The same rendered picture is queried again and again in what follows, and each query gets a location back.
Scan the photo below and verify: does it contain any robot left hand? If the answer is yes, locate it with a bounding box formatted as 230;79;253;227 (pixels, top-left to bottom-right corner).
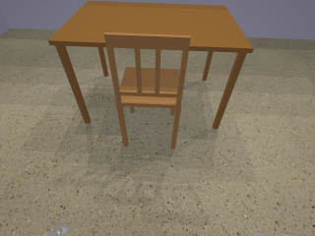
43;225;69;236

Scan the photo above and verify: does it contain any chair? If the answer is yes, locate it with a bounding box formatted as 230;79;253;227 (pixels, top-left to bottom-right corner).
104;32;191;149

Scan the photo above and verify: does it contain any table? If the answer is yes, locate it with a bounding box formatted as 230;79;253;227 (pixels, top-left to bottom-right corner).
48;0;254;129

